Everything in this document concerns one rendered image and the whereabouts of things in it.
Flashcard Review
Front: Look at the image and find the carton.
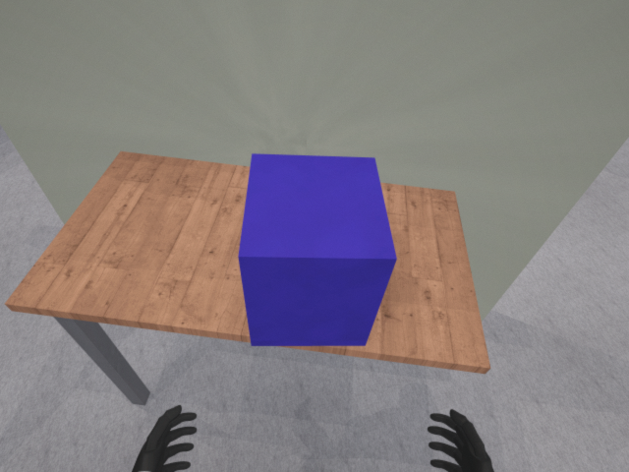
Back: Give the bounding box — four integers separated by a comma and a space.
238, 153, 397, 346

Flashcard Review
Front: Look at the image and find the robot left hand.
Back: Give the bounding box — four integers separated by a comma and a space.
132, 405, 197, 472

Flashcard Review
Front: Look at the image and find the table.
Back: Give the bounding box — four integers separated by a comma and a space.
5, 151, 490, 405

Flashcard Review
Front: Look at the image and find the robot right hand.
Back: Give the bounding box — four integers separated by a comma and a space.
428, 409, 494, 472

